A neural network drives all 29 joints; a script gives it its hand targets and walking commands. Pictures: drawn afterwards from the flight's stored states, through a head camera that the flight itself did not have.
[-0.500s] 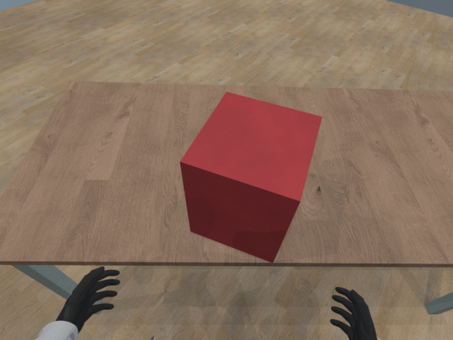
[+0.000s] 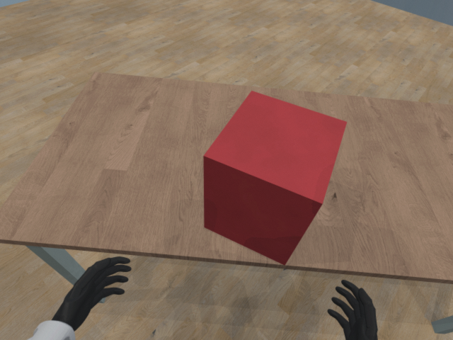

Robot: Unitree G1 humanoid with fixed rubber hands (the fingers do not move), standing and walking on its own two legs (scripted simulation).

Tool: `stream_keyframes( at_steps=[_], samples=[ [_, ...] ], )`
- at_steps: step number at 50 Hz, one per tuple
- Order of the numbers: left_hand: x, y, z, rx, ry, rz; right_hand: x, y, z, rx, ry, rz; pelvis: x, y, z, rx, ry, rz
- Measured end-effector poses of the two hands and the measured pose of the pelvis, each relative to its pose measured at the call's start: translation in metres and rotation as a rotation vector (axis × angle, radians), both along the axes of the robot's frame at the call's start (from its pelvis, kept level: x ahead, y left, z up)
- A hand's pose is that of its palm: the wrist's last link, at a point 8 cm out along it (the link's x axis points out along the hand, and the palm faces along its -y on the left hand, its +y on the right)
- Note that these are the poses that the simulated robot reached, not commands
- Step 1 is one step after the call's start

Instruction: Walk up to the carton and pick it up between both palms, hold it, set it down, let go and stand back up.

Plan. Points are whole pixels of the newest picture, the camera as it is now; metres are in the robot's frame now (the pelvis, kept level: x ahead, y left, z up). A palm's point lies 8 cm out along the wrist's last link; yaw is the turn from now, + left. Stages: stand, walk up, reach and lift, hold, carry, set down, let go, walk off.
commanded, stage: reach and lift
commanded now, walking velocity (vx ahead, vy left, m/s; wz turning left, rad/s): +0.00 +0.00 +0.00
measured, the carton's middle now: (268, 179) +0.43 -0.04 +0.01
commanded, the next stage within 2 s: none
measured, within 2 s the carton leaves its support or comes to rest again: neither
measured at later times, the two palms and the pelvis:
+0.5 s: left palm (100, 263) +0.22 +0.24 +0.03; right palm (357, 310) +0.18 -0.17 +0.02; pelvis +0.00 +0.00 +0.00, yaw +0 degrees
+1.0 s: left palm (123, 201) +0.31 +0.22 +0.07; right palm (372, 268) +0.23 -0.19 +0.06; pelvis +0.01 +0.00 +0.00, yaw -1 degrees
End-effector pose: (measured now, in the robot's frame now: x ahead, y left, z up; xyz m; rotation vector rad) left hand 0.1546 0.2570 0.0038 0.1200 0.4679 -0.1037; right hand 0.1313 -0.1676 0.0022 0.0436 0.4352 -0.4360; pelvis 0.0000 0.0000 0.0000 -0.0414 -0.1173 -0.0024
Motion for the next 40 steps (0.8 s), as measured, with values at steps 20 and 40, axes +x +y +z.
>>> stream_keyframes(
  at_steps=[20,40],
  samples=[
    [0.046,-0.020,0.014,-0.054,-0.089,-0.039,0.029,-0.005,0.017,-0.020,-0.071,-0.012,0.001,0.001,-0.002,0.000,0.003,-0.002],
    [0.117,-0.025,0.049,-0.029,-0.124,-0.049,0.078,-0.012,0.038,-0.005,-0.100,0.015,0.012,0.002,0.002,0.006,0.003,-0.011]
  ],
)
